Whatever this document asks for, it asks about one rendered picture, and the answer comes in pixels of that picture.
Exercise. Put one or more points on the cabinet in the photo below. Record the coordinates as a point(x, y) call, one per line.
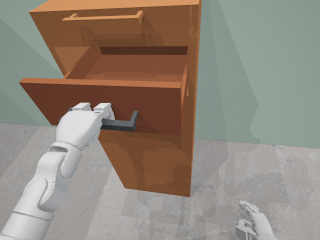
point(159, 163)

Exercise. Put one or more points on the left robot forearm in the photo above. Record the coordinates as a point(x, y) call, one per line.
point(44, 194)

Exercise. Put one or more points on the drawer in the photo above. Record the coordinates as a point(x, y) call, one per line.
point(152, 80)

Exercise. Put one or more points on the robot left hand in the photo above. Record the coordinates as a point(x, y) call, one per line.
point(81, 126)

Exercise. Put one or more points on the handle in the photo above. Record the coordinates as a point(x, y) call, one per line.
point(102, 21)
point(118, 125)

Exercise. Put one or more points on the robot right hand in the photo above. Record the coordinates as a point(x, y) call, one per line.
point(259, 224)

